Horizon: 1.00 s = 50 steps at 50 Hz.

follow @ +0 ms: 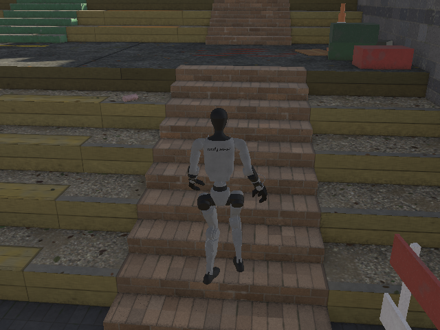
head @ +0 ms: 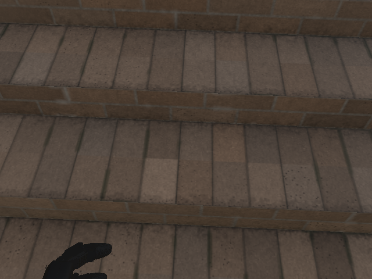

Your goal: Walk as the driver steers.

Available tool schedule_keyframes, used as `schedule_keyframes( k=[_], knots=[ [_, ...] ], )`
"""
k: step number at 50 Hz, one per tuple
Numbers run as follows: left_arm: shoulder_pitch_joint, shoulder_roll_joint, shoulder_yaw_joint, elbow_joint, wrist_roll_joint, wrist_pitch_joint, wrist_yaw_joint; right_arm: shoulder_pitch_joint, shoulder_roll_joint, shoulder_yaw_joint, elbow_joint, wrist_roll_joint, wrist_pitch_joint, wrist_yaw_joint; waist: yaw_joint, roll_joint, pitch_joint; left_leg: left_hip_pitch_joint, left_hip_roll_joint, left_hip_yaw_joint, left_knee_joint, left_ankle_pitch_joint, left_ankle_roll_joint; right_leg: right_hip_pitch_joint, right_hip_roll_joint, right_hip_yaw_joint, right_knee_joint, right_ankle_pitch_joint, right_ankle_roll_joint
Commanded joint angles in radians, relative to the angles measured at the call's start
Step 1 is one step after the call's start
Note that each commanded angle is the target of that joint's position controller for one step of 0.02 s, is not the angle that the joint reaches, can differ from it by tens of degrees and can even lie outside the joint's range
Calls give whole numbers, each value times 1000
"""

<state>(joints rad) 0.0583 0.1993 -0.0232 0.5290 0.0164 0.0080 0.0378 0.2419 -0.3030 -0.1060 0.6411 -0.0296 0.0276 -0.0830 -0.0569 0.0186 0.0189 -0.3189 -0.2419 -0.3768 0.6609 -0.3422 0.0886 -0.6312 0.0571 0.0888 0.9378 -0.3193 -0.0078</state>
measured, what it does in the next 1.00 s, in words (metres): steps on the spot: right foot, then left foot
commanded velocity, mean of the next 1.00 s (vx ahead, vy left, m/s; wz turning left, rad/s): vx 0.00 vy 0.00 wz -0.11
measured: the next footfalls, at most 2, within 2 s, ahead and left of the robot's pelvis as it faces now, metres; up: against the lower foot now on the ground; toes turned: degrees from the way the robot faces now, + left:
right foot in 0.06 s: +0.11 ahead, -0.13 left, +0.00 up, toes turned +9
left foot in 0.44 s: +0.06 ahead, +0.08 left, +0.00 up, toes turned +16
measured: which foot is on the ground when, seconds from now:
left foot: down 0.00-0.06, up 0.08-0.42, down 0.44-0.82, up 0.84-1.00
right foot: up 0.00-0.04, down 0.06-0.44, up 0.46-0.80, down 0.82-1.00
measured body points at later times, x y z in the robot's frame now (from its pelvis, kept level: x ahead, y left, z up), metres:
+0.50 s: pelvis +0.03 -0.03 +0.00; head +0.05 -0.02 +0.45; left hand +0.03 +0.22 -0.12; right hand +0.27 -0.16 -0.08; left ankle +0.02 +0.07 -0.73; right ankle +0.05 -0.14 -0.70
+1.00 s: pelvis +0.00 -0.09 +0.00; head +0.02 -0.12 +0.44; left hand +0.18 +0.16 -0.08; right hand +0.11 -0.37 -0.11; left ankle +0.01 +0.06 -0.62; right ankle -0.01 -0.17 -0.73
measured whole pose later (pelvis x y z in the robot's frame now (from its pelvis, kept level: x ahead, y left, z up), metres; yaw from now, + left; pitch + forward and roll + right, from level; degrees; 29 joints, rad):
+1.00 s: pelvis +0.00 -0.09 +0.00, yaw -12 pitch +2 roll +1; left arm 0.25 0.24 0.08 0.58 0.02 0.05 0.05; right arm 0.18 -0.25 -0.06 0.62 -0.05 0.03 -0.02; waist 0.02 0.04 0.01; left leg -0.65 0.04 0.00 1.34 -0.29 -0.06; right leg -0.37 0.09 0.07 0.67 -0.33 -0.08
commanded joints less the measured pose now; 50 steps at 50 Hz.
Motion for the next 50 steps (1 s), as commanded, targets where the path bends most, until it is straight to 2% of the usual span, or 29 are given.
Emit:
schedule_keyframes(
  k=[1,2,3,4,5,7,9,12,17,20,21,22,23,24,25,27,30,32,35,39,40,41,42,43,44,45,47,49,50],
  knots=[
    [26,83,33,-73,-32,-18,17,-59,-104,-27,-93,11,-9,19,62,157,-144,117,179,-184,-18,848,0,277,44,-44,-402,50,7],
    [103,107,48,-40,-28,-25,30,-75,-102,-31,-97,29,-19,30,101,107,-153,40,143,-147,89,668,-40,461,-8,-5,-582,232,-5],
    [104,155,64,-43,-12,-25,49,8,-23,-15,-93,40,-30,42,56,-100,-201,-158,74,16,310,14,-87,699,-254,177,-585,461,-77],
    [117,219,72,-70,-3,-3,51,76,-26,-9,-114,21,-26,44,23,-258,-272,-355,9,194,539,-435,-135,787,-509,450,-476,897,-222],
    [149,189,84,-70,15,2,49,49,-85,-20,-106,-7,-24,55,56,-233,-298,-402,99,276,703,-386,-161,716,-545,484,-485,909,-316],
    [112,69,52,-78,22,-4,47,-76,-99,-22,-92,-19,-7,80,66,-98,-146,-436,182,301,805,-192,-170,570,-384,243,-507,515,-249],
    [105,96,68,-48,27,-5,54,-124,-62,-5,-129,-8,20,102,47,-167,-36,-437,194,302,769,-100,-183,441,-279,97,-531,371,-220],
    [154,115,78,-19,38,-14,44,-117,-18,22,-123,-5,32,109,61,-116,-93,-408,164,364,640,-123,-172,486,-284,21,-513,503,-232],
    [117,136,89,-23,33,-33,26,-125,56,63,-124,8,17,104,55,-224,-179,-112,208,387,246,-118,-105,416,-296,-7,-501,575,-203],
    [181,98,76,44,0,-16,-4,-17,134,91,-43,22,4,84,40,-201,-137,172,172,488,-197,127,-90,317,-232,-11,-507,499,-171],
    [229,115,90,61,0,-12,-16,-40,106,88,-56,15,-12,77,57,-164,-100,239,185,447,-273,175,-93,266,-209,-3,-476,428,-138],
    [232,84,92,55,-8,-11,-29,-46,54,80,-80,-8,-33,70,52,-26,-115,332,349,279,-297,354,-83,180,-170,-12,-356,159,-80],
    [246,29,77,25,-29,-6,-22,-88,-32,63,-104,-30,-33,50,59,223,-175,288,589,128,-274,601,55,111,-87,-96,-216,-180,-16],
    [232,93,96,36,-27,9,-5,-76,-28,50,-131,-29,-34,38,-4,231,-216,148,659,101,-318,516,176,210,-76,-113,53,-289,15],
    [208,129,121,40,-23,18,0,-109,-6,57,-139,-25,-36,32,15,186,-145,93,636,126,-321,492,213,150,-57,-96,280,-300,42],
    [207,121,139,50,6,32,7,-156,11,60,-144,-18,-37,20,63,123,-60,25,575,239,-319,418,174,52,-68,-65,536,-229,68],
    [225,119,150,70,22,46,-5,-133,42,64,-140,-9,-53,2,76,47,-50,67,530,315,-283,305,140,-13,-58,-90,570,-66,85],
    [184,89,137,53,17,47,-30,-91,39,62,-118,-1,-56,-4,64,96,-46,165,522,327,-276,220,124,-63,-77,-93,355,-90,87],
    [125,54,114,24,7,56,-56,-52,-1,41,-107,-13,-54,-3,35,184,-73,166,553,370,-255,211,118,56,-106,-120,68,-211,52],
    [198,88,123,40,-7,50,-36,-83,-46,17,-91,-10,-45,29,81,151,-108,20,592,462,-154,216,45,342,-82,-219,-223,-83,-12],
    [244,103,129,65,-5,36,-35,-58,-38,15,-71,-4,-33,40,95,67,-102,-36,537,525,-36,106,-13,422,-46,-199,-340,-29,-25],
    [318,164,144,76,11,17,-36,-37,-13,15,-64,-7,-15,53,127,-134,-58,-222,457,600,230,-106,-87,526,-133,26,-506,66,-61],
    [320,315,182,27,14,14,-14,-143,33,36,-175,14,-5,56,148,-424,-55,-497,289,521,421,-307,-177,537,-364,510,-609,290,-198],
    [295,325,195,-4,15,17,-2,-181,30,40,-177,1,-8,49,170,-301,-83,-473,293,362,627,-259,-182,470,-403,590,-681,200,-299],
    [218,281,178,-17,19,23,5,-191,14,36,-157,-1,-16,51,138,-218,-34,-479,308,325,698,-152,-182,396,-355,493,-667,23,-310],
    [136,236,160,-36,19,28,8,-183,5,34,-139,-1,-25,54,99,-183,5,-467,320,329,712,-52,-178,338,-289,382,-627,-23,-281],
    [54,168,135,-60,7,22,12,-153,-2,30,-116,-27,-21,58,66,-141,-30,-440,295,352,805,78,-157,305,-204,287,-517,148,-240],
    [130,159,131,-38,3,22,15,-157,16,46,-125,-29,-15,70,78,-65,-45,-477,283,358,679,84,-145,370,-172,295,-479,187,-207],
    [131,161,133,-35,11,23,22,-138,40,53,-117,-22,-8,69,81,-93,-73,-463,262,381,694,87,-138,395,-170,287,-463,257,-212]
  ],
)
Keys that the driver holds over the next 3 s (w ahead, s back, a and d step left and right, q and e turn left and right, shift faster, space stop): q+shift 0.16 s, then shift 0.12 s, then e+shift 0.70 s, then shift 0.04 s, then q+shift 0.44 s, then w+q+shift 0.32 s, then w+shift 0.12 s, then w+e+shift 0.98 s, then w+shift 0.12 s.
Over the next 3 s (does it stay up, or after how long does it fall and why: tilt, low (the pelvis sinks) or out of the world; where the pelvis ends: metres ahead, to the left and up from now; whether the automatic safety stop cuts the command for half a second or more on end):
stays up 0.99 0.05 0.38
